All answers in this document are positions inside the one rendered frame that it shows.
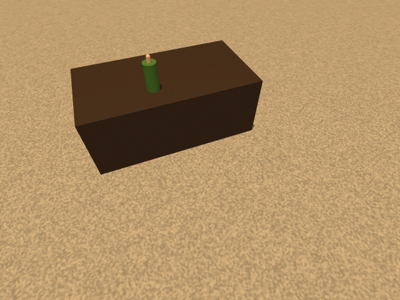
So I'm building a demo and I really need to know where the bottle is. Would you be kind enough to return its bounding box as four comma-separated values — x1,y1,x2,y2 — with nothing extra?
142,54,160,93

